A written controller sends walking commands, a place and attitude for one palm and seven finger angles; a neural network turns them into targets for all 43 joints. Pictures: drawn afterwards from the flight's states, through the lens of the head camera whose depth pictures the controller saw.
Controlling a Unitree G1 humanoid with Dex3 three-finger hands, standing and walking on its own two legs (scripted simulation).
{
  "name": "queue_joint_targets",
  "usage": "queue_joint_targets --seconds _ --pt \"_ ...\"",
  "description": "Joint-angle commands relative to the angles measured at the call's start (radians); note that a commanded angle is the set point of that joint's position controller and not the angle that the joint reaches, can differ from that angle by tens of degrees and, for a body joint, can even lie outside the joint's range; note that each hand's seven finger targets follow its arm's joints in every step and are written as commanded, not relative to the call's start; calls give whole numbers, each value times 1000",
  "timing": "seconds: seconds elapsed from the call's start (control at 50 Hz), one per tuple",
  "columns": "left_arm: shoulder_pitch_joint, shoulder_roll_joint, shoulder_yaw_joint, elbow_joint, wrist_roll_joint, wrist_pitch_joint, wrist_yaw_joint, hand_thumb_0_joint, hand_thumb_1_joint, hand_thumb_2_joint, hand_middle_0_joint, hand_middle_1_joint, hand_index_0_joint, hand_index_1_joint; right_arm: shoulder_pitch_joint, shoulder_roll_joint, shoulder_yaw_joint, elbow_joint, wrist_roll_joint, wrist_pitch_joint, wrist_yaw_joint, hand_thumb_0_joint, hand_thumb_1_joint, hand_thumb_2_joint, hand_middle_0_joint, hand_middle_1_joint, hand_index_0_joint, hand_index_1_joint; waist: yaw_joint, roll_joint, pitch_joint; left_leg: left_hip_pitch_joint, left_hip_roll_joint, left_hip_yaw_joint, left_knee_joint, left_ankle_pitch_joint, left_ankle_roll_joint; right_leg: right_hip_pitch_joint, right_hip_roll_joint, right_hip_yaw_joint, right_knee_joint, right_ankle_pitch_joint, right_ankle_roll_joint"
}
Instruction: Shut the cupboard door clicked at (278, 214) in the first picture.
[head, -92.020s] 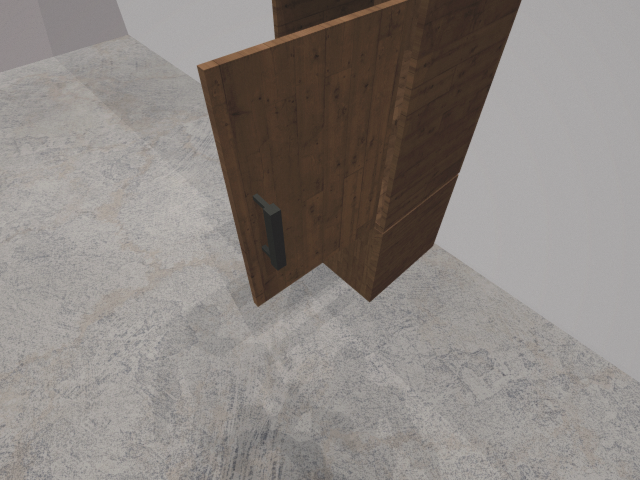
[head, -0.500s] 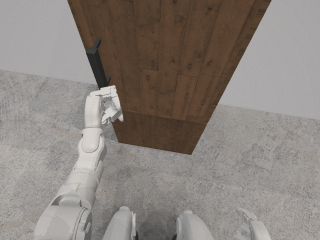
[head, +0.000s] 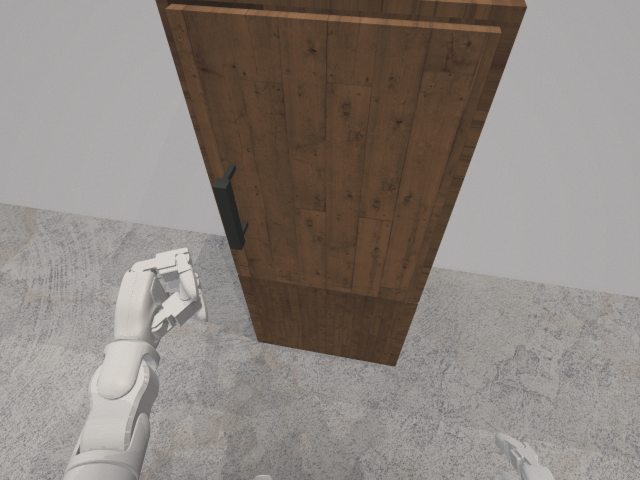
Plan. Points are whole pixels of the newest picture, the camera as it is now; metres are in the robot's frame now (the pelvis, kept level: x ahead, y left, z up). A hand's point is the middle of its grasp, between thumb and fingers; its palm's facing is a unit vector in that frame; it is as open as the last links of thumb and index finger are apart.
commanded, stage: draw the hand back to the body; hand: left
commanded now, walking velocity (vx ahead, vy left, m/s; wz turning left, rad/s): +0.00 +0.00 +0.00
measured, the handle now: (234, 208) +0.57 +0.18 -0.04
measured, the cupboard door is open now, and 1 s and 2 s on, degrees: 0 0 0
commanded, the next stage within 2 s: step back with the hand held close in 1.04 s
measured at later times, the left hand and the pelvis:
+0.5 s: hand (54, 312) +0.25 +0.25 +0.16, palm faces +0.37 -0.87 -0.34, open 4.9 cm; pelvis +0.03 +0.01 +0.04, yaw +1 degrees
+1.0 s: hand out of the picture +0.21 +0.27 +0.20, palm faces +0.46 -0.80 -0.38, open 7.4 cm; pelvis +0.02 +0.00 +0.05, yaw +1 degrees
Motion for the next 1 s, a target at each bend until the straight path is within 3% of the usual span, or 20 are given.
queue_joint_targets --seconds 0.0,0.1,0.16,0.18,0.26,0.34,0.38,0.46,0.48,0.56,0.64,0.68,0.72,0.86,0.88,0.96,0.98 --pt "-142 185 8 -374 100 69 120 0 900 900 -1080 -1260 -1080 -1260 -126 -73 -17 -193 6 -22 -45 0 -900 -900 200 300 200 300 27 10 -170 277 -37 -17 -235 140 29 171 -9 54 -270 208 1" --pt "-56 209 43 -448 116 165 181 0 900 900 -943 -1110 -943 -1110 -171 -68 7 -184 0 -22 -74 0 -900 -900 200 300 200 300 37 -37 -75 383 -30 -23 -334 168 32 253 -4 30 -365 231 3" --pt "-8 214 58 -491 122 197 191 0 900 900 -860 -1020 -860 -1020 -182 -67 17 -174 -5 -37 -75 0 -900 -900 200 300 200 300 46 -17 -50 447 -28 -25 -386 215 30 312 -2 20 -409 276 0" --pt "10 204 57 -520 124 206 192 0 900 900 -832 -990 -832 -990 -187 -62 21 -173 -6 -44 -73 0 -900 -900 200 300 200 300 48 23 -52 477 -28 -25 -400 247 27 330 -3 17 -414 307 -1" --pt "97 217 91 -581 125 232 193 0 900 900 -723 -870 -723 -870 -194 -66 27 -163 -16 -67 -63 0 -900 -900 200 300 200 300 62 -1 -19 520 -23 -30 -449 315 21 388 2 6 -456 365 0" --pt "165 235 138 -688 129 241 195 0 900 900 -613 -750 -613 -750 -203 -58 30 -157 -25 -84 -51 0 -900 -900 200 300 200 300 74 36 -25 564 -20 -29 -473 397 15 432 1 -1 -470 422 0" --pt "206 252 170 -713 126 245 195 0 900 900 -558 -690 -558 -690 -206 -59 29 -153 -29 -90 -46 0 -900 -900 200 300 200 300 79 7 -11 560 -18 -30 -478 421 15 453 -1 -1 -480 445 1" --pt "271 301 249 -784 125 247 200 0 900 900 -447 -570 -447 -570 -213 -62 23 -140 -35 -103 -44 0 -900 -900 200 300 200 300 92 37 -14 573 -19 -24 -478 451 15 468 1 2 -495 470 3" --pt "281 291 249 -809 125 244 201 0 900 900 -420 -540 -420 -540 -210 -55 24 -141 -34 -104 -40 0 -900 -900 200 300 200 300 89 56 -19 574 -19 -26 -481 458 12 482 -4 0 -488 468 2" --pt "363 335 328 -863 121 235 206 0 900 900 -310 -420 -310 -420 -216 -61 13 -130 -36 -119 -37 0 -900 -900 200 300 200 300 102 40 -12 569 -16 -23 -471 496 14 485 -2 -2 -493 498 6" --pt "398 352 381 -902 114 219 211 0 900 900 -200 -300 -200 -300 -213 -58 5 -127 -31 -129 -34 0 -900 -900 200 300 200 300 103 26 1 562 -16 -21 -475 455 13 471 -3 -6 -490 457 9" --pt "416 295 331 -834 116 225 204 0 900 900 -200 -300 -200 -300 -206 -61 5 -115 -31 -130 -34 0 -900 -900 200 300 200 300 92 14 63 545 -14 -16 -485 420 14 440 -7 -7 -499 430 11" --pt "401 286 320 -801 114 226 202 0 900 900 -200 -300 -200 -300 -205 -69 -1 -114 -29 -127 -35 0 -900 -900 200 300 200 300 88 -40 91 535 -13 -19 -493 378 20 422 -5 -7 -507 392 15" --pt "352 348 358 -863 121 202 212 0 900 900 -200 -300 -200 -300 -226 -69 -3 -108 -32 -142 -50 0 -900 -900 200 300 200 300 103 17 42 556 -23 -17 -493 328 29 444 -9 11 -527 343 11" --pt "340 340 349 -891 122 195 213 0 900 900 -200 -300 -200 -300 -226 -63 -1 -111 -31 -148 -49 0 -900 -900 200 300 200 300 100 58 27 557 -26 -16 -495 321 25 455 -14 13 -519 336 9" --pt "373 354 377 -864 119 193 215 0 900 900 -200 -300 -200 -300 -227 -60 0 -102 -34 -161 -52 0 -900 -900 200 300 200 300 107 36 67 545 -25 -13 -494 320 24 441 -7 14 -537 341 9" --pt "369 331 356 -862 117 193 212 0 900 900 -200 -300 -200 -300 -226 -54 1 -103 -31 -159 -53 0 -900 -900 200 300 200 300 101 50 75 545 -23 -11 -499 308 22 438 -10 14 -534 325 10"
